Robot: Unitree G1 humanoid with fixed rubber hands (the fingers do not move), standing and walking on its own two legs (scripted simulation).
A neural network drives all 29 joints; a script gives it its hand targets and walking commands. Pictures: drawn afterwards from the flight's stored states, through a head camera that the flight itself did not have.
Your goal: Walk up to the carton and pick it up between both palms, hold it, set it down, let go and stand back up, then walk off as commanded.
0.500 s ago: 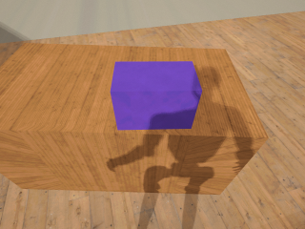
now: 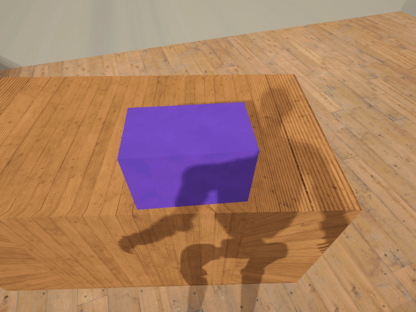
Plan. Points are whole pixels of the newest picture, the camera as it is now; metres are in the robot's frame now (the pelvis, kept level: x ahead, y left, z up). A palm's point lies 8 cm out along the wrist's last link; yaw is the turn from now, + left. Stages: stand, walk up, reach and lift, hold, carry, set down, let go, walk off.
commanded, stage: walk up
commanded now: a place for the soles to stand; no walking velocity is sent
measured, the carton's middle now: (190, 156) +0.50 +0.04 +0.00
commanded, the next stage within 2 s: none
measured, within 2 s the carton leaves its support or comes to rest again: neither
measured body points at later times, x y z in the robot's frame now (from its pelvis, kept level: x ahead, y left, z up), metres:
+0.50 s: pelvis +0.05 +0.05 +0.00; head +0.08 +0.08 +0.45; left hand +0.15 +0.39 -0.10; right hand +0.13 -0.27 -0.07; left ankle +0.11 +0.15 -0.71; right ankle +0.07 -0.08 -0.66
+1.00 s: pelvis +0.07 +0.05 -0.01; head +0.09 +0.04 +0.44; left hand +0.18 +0.38 -0.09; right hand +0.14 -0.27 -0.10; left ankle +0.13 +0.16 -0.71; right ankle +0.10 -0.08 -0.71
